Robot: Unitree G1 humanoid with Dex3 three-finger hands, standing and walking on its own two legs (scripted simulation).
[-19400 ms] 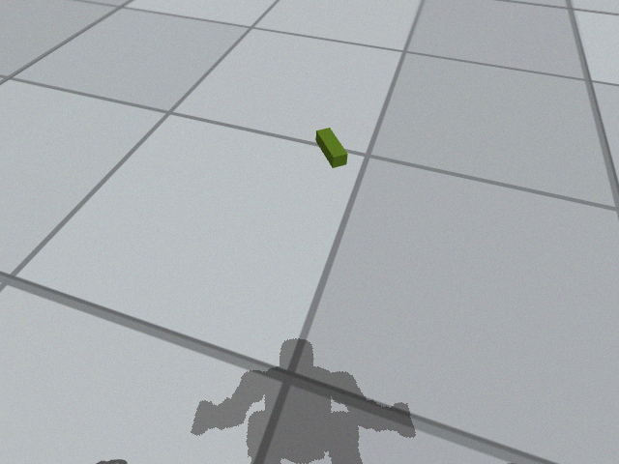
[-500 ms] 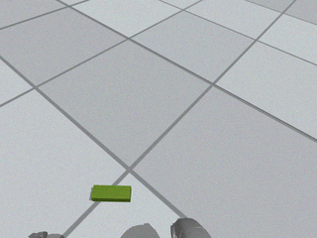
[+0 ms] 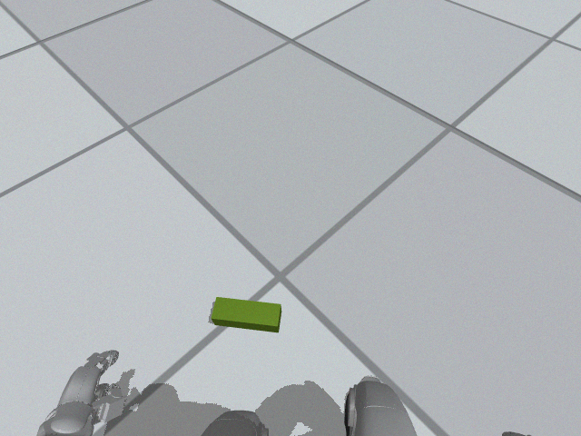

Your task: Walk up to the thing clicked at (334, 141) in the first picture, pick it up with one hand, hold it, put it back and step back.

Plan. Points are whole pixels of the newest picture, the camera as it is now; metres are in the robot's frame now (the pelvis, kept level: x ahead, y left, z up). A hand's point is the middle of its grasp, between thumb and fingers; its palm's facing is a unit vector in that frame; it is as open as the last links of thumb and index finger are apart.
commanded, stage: walk up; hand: left
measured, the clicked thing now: (247, 314) +0.49 +0.18 -0.70
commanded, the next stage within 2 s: stand in 1.88 s
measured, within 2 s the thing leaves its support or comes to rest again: neither
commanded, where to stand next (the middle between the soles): +0.09 -0.03 m, yaw -5 degrees
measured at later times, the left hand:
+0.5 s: hand out of the picture +0.10 +0.24 -0.11, palm faces -0.09 -0.92 -0.39, open 7.4 cm
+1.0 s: hand (158, 404) +0.15 +0.22 -0.14, palm faces -0.11 -0.93 -0.35, open 7.4 cm
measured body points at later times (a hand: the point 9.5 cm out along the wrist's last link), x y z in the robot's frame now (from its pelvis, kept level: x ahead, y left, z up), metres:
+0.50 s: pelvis +0.02 -0.03 +0.03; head +0.04 -0.04 +0.48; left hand +0.11 +0.29 -0.08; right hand +0.04 -0.36 -0.09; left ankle -0.01 +0.11 -0.66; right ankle -0.01 -0.13 -0.70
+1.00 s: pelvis +0.03 -0.02 +0.02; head +0.10 -0.02 +0.46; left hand +0.16 +0.27 -0.12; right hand +0.13 -0.33 -0.10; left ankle +0.17 +0.06 -0.70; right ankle -0.04 -0.15 -0.64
